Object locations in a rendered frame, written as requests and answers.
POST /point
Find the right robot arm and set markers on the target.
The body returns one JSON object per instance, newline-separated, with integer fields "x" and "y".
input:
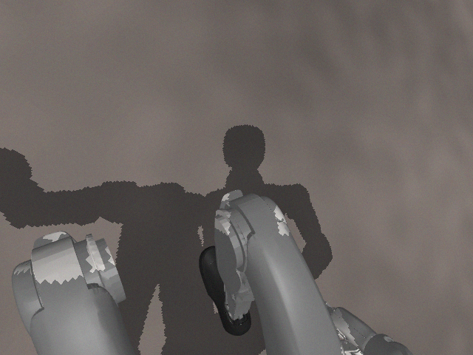
{"x": 381, "y": 344}

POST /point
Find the right robot foot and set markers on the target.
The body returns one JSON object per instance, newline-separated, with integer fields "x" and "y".
{"x": 215, "y": 289}

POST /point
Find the right robot hand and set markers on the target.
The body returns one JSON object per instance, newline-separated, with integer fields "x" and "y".
{"x": 349, "y": 327}

